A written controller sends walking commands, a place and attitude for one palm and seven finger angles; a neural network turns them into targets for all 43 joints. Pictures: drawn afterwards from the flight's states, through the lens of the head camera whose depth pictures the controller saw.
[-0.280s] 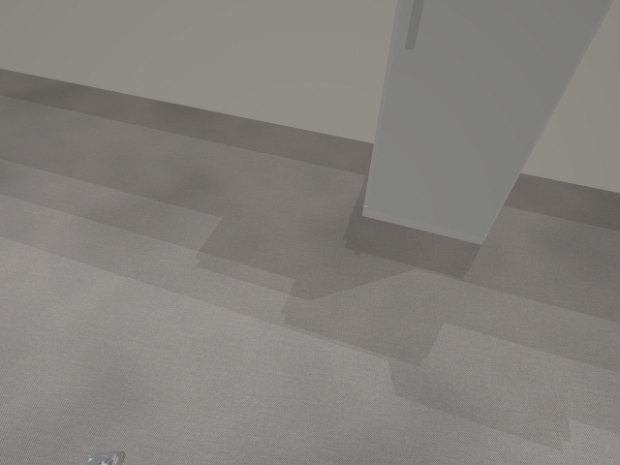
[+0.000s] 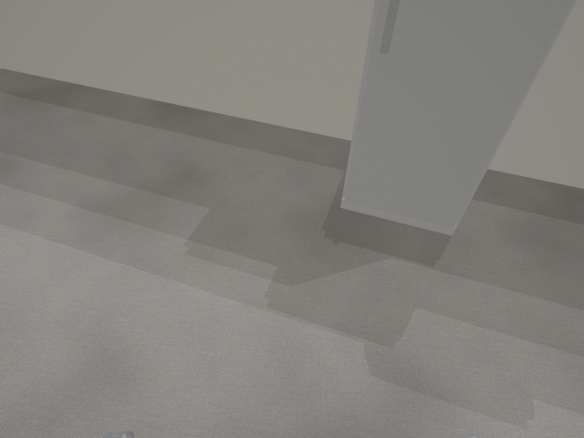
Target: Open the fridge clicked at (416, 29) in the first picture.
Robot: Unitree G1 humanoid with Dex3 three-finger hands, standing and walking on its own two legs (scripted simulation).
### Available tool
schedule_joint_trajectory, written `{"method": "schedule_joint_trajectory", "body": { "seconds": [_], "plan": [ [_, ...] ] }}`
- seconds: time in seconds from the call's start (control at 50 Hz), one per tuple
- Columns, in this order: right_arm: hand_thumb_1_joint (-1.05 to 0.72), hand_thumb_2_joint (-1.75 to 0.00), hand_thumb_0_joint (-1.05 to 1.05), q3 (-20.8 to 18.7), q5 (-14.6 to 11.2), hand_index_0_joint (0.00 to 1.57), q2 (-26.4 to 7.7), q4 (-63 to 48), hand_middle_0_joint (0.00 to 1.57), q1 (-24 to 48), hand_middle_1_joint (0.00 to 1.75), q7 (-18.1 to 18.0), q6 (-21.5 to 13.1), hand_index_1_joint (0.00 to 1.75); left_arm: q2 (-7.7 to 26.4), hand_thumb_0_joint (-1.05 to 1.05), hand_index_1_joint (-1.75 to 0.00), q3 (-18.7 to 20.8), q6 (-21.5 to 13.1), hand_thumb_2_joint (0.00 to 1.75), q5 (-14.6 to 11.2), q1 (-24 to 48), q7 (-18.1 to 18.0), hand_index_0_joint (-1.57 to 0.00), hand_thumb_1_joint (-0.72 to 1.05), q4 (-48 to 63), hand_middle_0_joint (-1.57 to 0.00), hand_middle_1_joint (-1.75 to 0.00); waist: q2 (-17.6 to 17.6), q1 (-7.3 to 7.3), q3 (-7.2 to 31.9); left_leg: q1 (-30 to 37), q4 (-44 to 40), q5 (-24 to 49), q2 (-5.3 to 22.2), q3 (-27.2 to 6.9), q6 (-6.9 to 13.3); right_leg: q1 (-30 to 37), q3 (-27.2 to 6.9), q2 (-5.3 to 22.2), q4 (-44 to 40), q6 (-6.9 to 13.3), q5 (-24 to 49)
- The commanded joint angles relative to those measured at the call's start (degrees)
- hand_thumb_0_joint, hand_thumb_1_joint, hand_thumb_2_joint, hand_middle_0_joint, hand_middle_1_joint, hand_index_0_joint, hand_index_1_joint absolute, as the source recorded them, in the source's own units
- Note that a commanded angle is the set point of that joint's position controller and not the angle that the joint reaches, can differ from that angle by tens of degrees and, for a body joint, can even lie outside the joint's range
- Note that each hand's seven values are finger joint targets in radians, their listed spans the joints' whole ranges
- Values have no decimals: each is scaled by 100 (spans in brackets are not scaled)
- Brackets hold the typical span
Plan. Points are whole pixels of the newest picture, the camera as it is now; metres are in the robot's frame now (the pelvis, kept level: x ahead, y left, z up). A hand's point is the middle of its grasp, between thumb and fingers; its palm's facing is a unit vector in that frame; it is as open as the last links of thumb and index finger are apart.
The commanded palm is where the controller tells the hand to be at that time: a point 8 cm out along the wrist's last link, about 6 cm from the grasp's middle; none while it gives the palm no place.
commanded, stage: stand and wait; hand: left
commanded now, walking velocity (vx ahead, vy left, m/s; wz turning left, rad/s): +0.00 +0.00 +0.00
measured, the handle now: out of the picture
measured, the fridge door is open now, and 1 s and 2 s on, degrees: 0 0 0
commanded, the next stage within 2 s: look at it before walking up in 0.54 s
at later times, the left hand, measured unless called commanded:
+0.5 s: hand out of the picture +0.06 +0.24 -0.15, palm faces -0.04 -0.94 -0.33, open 7.3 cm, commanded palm none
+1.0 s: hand out of the picture +0.07 +0.24 -0.15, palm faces -0.04 -0.94 -0.33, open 7.3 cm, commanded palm none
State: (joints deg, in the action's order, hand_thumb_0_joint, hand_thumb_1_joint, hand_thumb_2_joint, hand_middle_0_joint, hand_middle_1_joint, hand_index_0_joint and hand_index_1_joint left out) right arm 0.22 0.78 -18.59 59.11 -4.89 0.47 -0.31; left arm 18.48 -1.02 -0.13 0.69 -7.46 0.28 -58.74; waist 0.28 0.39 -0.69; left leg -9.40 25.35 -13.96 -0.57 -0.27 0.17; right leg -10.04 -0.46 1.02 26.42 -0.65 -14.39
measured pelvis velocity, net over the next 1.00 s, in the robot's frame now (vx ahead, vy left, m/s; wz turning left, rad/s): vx -0.01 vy -0.01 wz -0.01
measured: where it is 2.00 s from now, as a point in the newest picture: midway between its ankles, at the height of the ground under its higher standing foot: outside the picture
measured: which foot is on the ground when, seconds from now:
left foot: down 0.00-1.00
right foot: down 0.00-1.00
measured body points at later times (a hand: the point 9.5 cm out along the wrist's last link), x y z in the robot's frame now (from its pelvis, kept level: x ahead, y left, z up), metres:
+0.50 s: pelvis -0.01 -0.01 +0.00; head -0.01 -0.01 +0.45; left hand +0.06 +0.29 -0.13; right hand +0.05 -0.31 -0.13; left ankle +0.00 +0.12 -0.74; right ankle +0.00 -0.13 -0.74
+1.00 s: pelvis -0.01 -0.01 +0.00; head +0.00 -0.01 +0.45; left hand +0.07 +0.28 -0.13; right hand +0.07 -0.30 -0.13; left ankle +0.00 +0.12 -0.74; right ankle +0.00 -0.13 -0.74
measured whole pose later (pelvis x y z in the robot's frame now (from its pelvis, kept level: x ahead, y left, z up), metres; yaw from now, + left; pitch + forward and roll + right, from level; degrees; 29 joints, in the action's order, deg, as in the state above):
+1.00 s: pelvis -0.01 -0.01 +0.00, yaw +0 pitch -2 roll +0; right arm 0.1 0.4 -19.5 63.9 -6.4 0.5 -0.4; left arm 19.2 -0.6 -0.5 0.7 -7.7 0.3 -62.2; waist 0.1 0.0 -1.7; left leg -8.3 21.5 -11.4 0.4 -0.2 -0.6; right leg -9.2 -0.6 0.1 22.6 0.0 -11.7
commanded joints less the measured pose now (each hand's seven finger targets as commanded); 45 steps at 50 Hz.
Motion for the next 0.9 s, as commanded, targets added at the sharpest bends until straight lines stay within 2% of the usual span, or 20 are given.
{"method": "schedule_joint_trajectory", "body": {
  "seconds": [0.0, 0.14, 0.32, 0.44, 0.56, 0.64, 0.88],
  "plan": [
    [-90, -90, 0, -283, -2, 20, -1200, -334, 20, 255, 30, -115, -162, 30, 1252, 0, -30, 315, -132, 90, 0, 260, -106, -20, 90, 349, -20, -30, -6, -37, 300, 35, -453, 924, 644, -509, 211, 65, -510, 568, -504, 259, 863],
    [-90, -90, 0, -275, -9, 20, -1199, -174, 20, 196, 30, -112, -156, 30, 1268, 0, -30, 309, -148, 90, -11, 219, -100, -20, 90, 218, -20, -30, 20, -54, 249, 71, -515, 813, 648, -514, 171, 43, -590, 598, -643, 274, 772],
    [-90, -90, 0, -254, -21, 20, -1235, 14, 20, 81, 30, -97, -139, 30, 1302, 0, -30, 296, -144, 90, -12, 201, -89, -20, 90, 69, -20, -30, 85, -53, 136, -17, -632, 488, 659, -552, 150, -20, -655, 595, -825, 273, 264],
    [-90, -90, 0, -242, -20, 20, -1265, 77, 20, 65, 30, -97, -152, 30, 1298, 0, -30, 289, -137, 90, -14, 163, -84, -20, 90, 28, -20, -30, -29, -37, 132, 4, -695, 463, 681, -574, 154, -41, -665, 580, -832, 268, 252],
    [-90, -90, 0, -243, -23, 20, -1276, 102, 20, 56, 30, -97, -162, 30, 1282, 0, -30, 286, -134, 90, -8, 176, -86, -20, 90, 11, -20, -30, -18, -34, 141, 36, -744, 530, 711, -578, 158, -22, -633, 567, -811, 252, 373],
    [-90, -90, 0, -244, -20, 20, -1262, 103, 20, 56, 30, -90, -148, 30, 1291, 0, -30, 285, -132, 90, -1, 203, -85, -20, 90, 21, -20, -30, 44, -40, 54, -11, -767, 378, 688, -572, 145, -101, -660, 568, -867, 250, 170],
    [-90, -90, 0, -243, -29, 20, -1259, 91, 20, 101, 30, -103, -170, 30, 1279, 0, -30, 292, -163, 90, -6, 197, -94, -20, 90, 17, -20, -30, 20, -46, 303, 228, -680, 964, 735, -509, 135, 103, -606, 589, -760, 254, 978]
  ]
}}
